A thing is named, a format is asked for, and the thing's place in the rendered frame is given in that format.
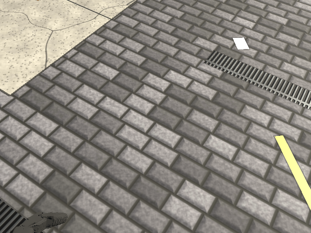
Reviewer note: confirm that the robot left hand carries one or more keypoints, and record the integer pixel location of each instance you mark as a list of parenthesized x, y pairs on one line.
[(40, 221)]

